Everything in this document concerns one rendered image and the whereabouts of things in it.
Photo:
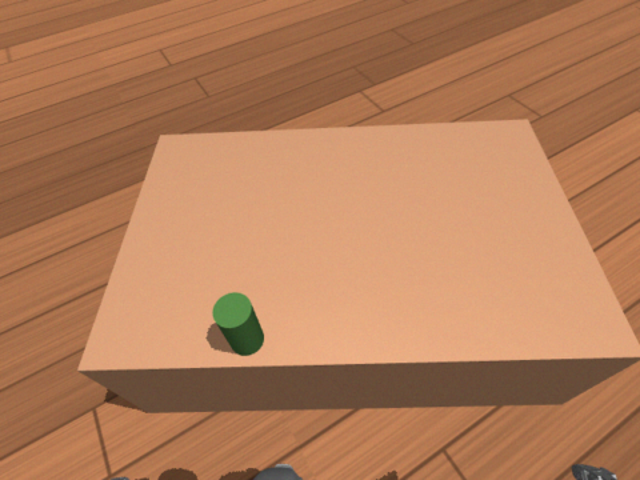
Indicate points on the can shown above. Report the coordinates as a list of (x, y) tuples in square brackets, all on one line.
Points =
[(236, 318)]

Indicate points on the right robot hand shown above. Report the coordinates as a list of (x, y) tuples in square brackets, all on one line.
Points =
[(585, 472)]

